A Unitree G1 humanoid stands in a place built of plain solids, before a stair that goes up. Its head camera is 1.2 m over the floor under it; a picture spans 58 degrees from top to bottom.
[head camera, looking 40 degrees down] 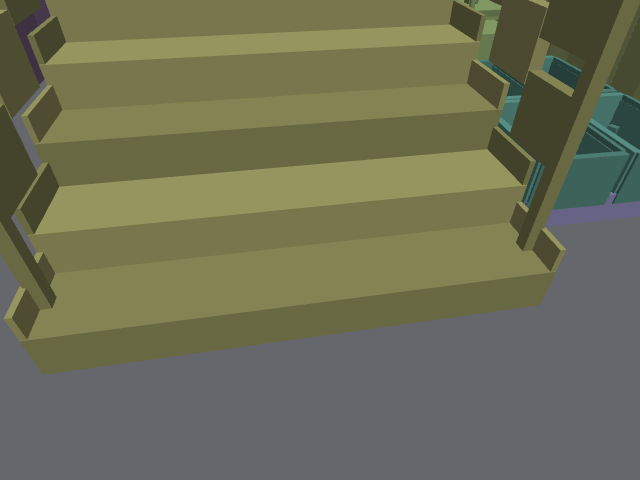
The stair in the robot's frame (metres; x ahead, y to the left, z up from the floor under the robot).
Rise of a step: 0.17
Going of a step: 0.28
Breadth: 1.70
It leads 10 degrees to the left of straight ahead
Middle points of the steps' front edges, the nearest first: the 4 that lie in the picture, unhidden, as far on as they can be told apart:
0.91 0.03 0.17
1.19 0.08 0.34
1.47 0.13 0.51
1.74 0.18 0.68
